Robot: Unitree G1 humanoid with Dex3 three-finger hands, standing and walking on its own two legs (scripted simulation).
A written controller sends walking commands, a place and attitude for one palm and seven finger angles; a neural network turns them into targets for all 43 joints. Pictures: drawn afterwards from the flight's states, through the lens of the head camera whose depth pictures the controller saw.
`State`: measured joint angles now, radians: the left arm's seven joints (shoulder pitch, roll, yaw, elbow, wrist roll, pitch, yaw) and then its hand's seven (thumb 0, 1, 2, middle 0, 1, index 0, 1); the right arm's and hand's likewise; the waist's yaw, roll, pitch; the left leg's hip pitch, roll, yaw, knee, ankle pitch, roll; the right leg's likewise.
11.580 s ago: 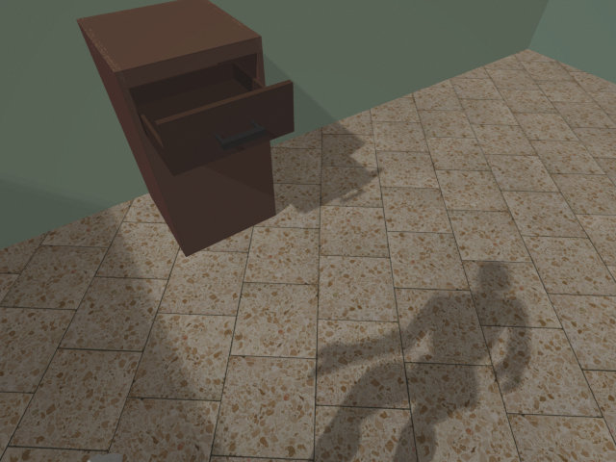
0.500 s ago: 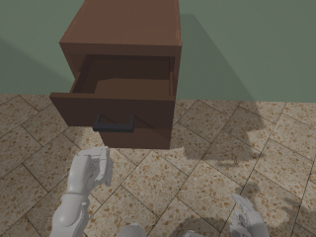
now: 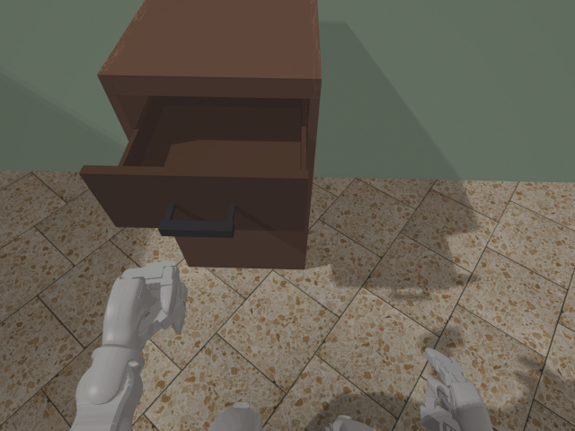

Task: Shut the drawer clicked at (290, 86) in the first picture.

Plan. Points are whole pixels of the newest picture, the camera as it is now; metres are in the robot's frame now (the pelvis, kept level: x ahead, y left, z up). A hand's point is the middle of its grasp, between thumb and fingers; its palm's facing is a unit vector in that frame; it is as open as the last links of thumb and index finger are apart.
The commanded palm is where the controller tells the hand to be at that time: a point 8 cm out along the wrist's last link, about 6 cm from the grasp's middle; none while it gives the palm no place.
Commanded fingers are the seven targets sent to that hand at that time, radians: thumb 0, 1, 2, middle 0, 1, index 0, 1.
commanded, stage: bring the fist close to the handle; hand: left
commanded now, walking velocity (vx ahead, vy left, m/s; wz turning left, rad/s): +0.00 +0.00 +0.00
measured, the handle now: (199, 219) +0.47 +0.18 -0.04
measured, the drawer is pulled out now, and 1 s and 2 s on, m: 0.22 0.22 0.19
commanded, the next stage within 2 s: push the drawer shut in 1.26 s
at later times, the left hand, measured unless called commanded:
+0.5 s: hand (199, 286) +0.32 +0.15 -0.01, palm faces -0.03 -1.00 -0.03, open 3.3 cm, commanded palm +0.31 +0.20 -0.01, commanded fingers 0.00 0.90 0.90 -1.40 -1.60 -1.40 -1.60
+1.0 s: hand (205, 275) +0.36 +0.15 -0.05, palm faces -0.02 -1.00 -0.04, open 3.3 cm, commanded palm +0.34 +0.20 -0.04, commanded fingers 0.00 0.90 0.90 -1.40 -1.60 -1.40 -1.60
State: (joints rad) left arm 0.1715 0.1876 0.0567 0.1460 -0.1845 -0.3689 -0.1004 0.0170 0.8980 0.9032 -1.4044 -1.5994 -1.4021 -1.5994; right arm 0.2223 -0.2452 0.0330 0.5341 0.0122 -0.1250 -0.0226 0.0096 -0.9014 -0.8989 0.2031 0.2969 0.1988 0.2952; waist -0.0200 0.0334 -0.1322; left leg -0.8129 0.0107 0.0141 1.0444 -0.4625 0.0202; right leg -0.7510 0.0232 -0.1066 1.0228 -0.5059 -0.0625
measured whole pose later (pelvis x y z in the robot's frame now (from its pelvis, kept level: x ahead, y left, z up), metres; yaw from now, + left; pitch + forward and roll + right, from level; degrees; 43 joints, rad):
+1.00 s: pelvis -0.02 +0.02 -0.07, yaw -2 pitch +24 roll -3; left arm -0.28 0.20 0.11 0.55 -0.12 -0.50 -0.03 0.02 0.90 0.90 -1.40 -1.60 -1.40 -1.60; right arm 0.21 -0.25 0.01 0.59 -0.02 0.01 0.02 0.01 -0.90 -0.90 0.20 0.30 0.20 0.30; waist -0.06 0.03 -0.18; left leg -1.23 0.02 0.03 1.36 -0.55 0.05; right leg -1.16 0.02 -0.10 1.33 -0.58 -0.04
